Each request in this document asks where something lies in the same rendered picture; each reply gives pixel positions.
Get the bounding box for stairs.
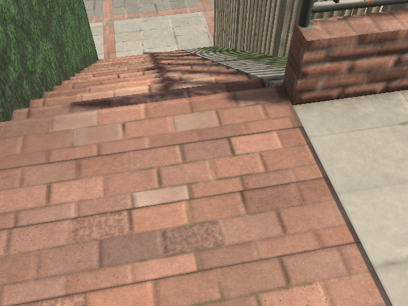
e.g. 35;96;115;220
11;50;266;120

